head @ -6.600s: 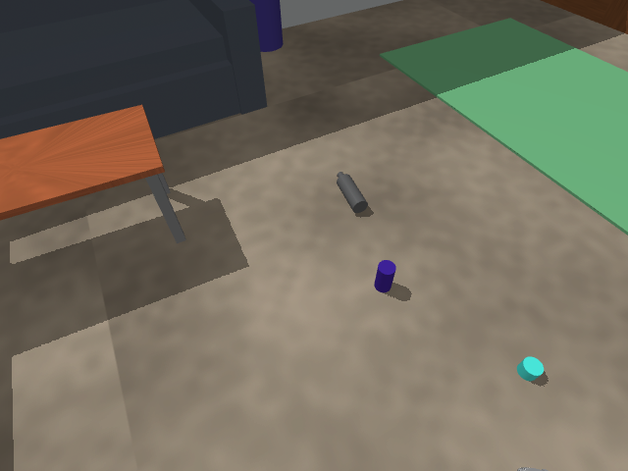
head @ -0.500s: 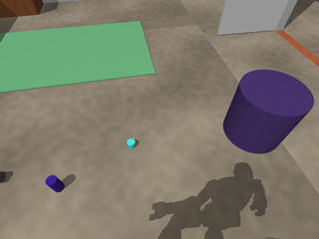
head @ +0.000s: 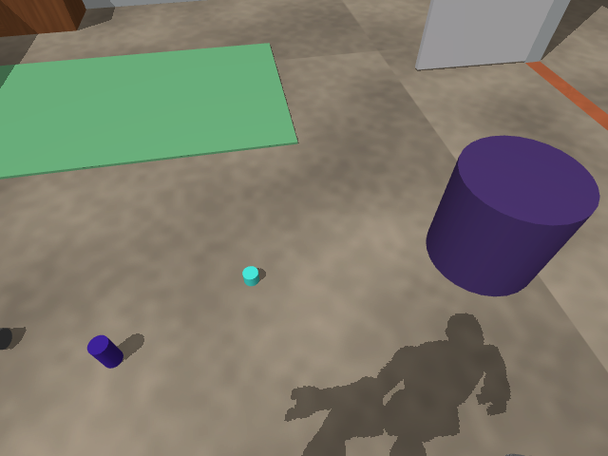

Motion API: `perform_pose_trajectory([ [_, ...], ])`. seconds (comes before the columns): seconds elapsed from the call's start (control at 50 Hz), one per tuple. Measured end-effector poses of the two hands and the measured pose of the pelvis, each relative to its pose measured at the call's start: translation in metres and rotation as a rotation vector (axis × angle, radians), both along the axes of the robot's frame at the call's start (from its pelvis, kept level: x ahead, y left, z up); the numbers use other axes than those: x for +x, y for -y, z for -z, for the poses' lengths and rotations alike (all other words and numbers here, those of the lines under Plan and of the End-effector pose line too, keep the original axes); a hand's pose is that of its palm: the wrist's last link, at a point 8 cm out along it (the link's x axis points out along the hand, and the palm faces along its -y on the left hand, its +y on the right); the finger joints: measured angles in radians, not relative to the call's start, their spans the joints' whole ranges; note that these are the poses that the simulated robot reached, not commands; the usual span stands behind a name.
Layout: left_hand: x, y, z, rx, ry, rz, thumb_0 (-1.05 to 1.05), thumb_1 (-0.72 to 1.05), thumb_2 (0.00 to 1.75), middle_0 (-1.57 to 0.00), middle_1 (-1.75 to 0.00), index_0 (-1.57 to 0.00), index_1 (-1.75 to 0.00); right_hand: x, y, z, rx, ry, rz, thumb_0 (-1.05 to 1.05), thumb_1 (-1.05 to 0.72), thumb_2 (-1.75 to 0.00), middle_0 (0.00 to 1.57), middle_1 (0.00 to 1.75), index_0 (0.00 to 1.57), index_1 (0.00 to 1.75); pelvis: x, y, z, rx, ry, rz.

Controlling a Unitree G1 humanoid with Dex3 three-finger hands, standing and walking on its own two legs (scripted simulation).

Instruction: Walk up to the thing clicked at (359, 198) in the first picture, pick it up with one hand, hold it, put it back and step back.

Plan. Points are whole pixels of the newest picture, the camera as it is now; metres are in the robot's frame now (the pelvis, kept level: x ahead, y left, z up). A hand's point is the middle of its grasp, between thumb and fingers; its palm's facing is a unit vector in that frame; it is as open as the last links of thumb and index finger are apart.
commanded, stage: walk up
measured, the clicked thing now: out of the picture +0.58 +1.17 -0.75
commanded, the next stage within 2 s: none
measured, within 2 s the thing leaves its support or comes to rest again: neither
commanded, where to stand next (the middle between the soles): +1.42 -0.04 m, yaw -1 degrees
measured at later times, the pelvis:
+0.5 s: pelvis +0.13 -0.09 -0.01, yaw -1 degrees
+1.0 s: pelvis +0.42 -0.07 -0.01, yaw +1 degrees
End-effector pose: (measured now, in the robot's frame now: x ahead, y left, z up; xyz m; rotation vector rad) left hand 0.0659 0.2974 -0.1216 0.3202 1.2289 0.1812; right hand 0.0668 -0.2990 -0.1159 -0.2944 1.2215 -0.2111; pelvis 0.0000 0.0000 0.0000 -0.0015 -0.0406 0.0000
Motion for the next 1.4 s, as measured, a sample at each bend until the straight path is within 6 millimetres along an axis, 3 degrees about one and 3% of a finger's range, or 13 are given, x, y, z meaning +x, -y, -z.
perform_pose_trajectory([
  [0.14, 0.022, -0.007, -0.017, 0.022, 0.011, 0.044, 0.01, 0.9, 0.9, -0.2, -0.3, -0.21, -0.3, -0.009, 0.031, -0.009, -0.002, 0.042, 0.034, 0.01, -0.9, -0.89, 0.2, 0.3, 0.2, 0.3, 0.012, 0.016, -0.003, -0.002, -0.025, 0.026],
  [0.22, 0.048, -0.002, -0.03, 0.06, 0.043, 0.068, 0.01, 0.91, 0.9, -0.2, -0.3, -0.21, -0.3, -0.013, 0.065, -0.007, -0.021, -0.001, 0.058, 0.01, -0.9, -0.89, 0.2, 0.3, 0.2, 0.3, 0.028, 0.036, 0.0, 0.006, -0.014, 0.042],
  [0.28, 0.066, 0.007, -0.032, 0.105, 0.066, 0.07, 0.01, 0.91, 0.9, -0.2, -0.3, -0.21, -0.3, -0.002, 0.096, 0.006, -0.031, -0.005, 0.083, 0.01, -0.9, -0.89, 0.2, 0.31, 0.2, 0.3, 0.049, 0.056, 0.012, 0.022, 0.001, 0.062],
  [0.36, 0.07, 0.024, -0.029, 0.146, 0.114, 0.009, 0.01, 0.91, 0.9, -0.2, -0.29, -0.21, -0.3, 0.037, 0.122, 0.024, -0.045, -0.011, 0.064, 0.01, -0.91, -0.89, 0.2, 0.3, 0.2, 0.3, 0.077, 0.076, 0.025, -0.016, 0.016, 0.029],
  [0.46, 0.064, 0.051, -0.031, 0.106, 0.049, -0.042, 0.01, 0.9, 0.9, -0.2, -0.29, -0.21, -0.3, 0.109, 0.116, 0.011, 0.021, 0.073, 0.004, 0.01, -0.91, -0.89, 0.2, 0.3, 0.2, 0.3, 0.114, 0.087, 0.009, -0.018, 0.026, 0.032],
  [0.56, 0.089, 0.066, -0.022, 0.071, 0.003, -0.065, 0.01, 0.9, 0.9, -0.2, -0.3, -0.21, -0.3, 0.168, 0.111, 0.0, 0.047, 0.09, -0.052, 0.01, -0.91, -0.89, 0.2, 0.3, 0.2, 0.3, 0.157, 0.093, 0.005, -0.022, 0.012, 0.015],
  [0.66, 0.142, 0.066, -0.005, 0.037, -0.002, -0.077, 0.01, 0.9, 0.9, -0.2, -0.3, -0.21, -0.3, 0.229, 0.106, 0.001, 0.023, 0.037, -0.105, 0.01, -0.91, -0.89, 0.2, 0.3, 0.2, 0.3, 0.211, 0.09, 0.013, -0.037, -0.006, -0.019],
  [0.78, 0.218, 0.047, 0.025, 0.018, -0.042, -0.09, 0.01, 0.9, 0.9, -0.2, -0.3, -0.21, -0.3, 0.335, 0.083, 0.007, -0.021, 0.056, -0.149, 0.01, -0.91, -0.89, 0.2, 0.3, 0.2, 0.3, 0.291, 0.072, 0.031, 0.016, -0.023, -0.031],
  [0.84, 0.267, 0.045, 0.022, 0.004, -0.055, -0.072, 0.01, 0.9, 0.9, -0.2, -0.3, -0.21, -0.3, 0.376, 0.07, -0.001, -0.018, 0.146, -0.141, 0.01, -0.91, -0.89, 0.2, 0.3, 0.2, 0.3, 0.325, 0.061, 0.026, -0.005, -0.022, -0.034],
  [1.0, 0.431, 0.043, -0.013, 0.009, 0.15, 0.03, 0.01, 0.91, 0.9, -0.2, -0.3, -0.21, -0.3, 0.42, 0.075, -0.015, -0.02, 0.127, -0.061, 0.01, -0.9, -0.89, 0.2, 0.3, 0.2, 0.3, 0.419, 0.065, 0.008, 0.012, 0.001, -0.025],
  [1.16, 0.56, 0.066, -0.018, 0.064, 0.197, 0.096, 0.01, 0.91, 0.9, -0.2, -0.29, -0.21, -0.3, 0.484, 0.12, 0.021, -0.008, 0.062, -0.022, 0.01, -0.9, -0.89, 0.2, 0.3, 0.2, 0.3, 0.521, 0.095, 0.03, 0.041, 0.003, -0.018],
  [1.24, 0.59, 0.083, -0.015, 0.083, 0.214, 0.046, 0.0, 0.91, 0.9, -0.2, -0.29, -0.21, -0.3, 0.538, 0.134, 0.04, 0.0, 0.018, -0.042, 0.01, -0.91, -0.89, 0.2, 0.3, 0.2, 0.3, 0.566, 0.11, 0.038, 0.007, 0.012, -0.028],
  [1.4, 0.591, 0.096, -0.03, 0.064, 0.058, -0.04, 0.01, 0.9, 0.9, -0.2, -0.3, -0.21, -0.3, 0.659, 0.123, 0.009, 0.04, 0.101, -0.107, 0.01, -0.91, -0.89, 0.2, 0.3, 0.2, 0.3, 0.64, 0.111, 0.007, 0.012, 0.007, -0.006],
])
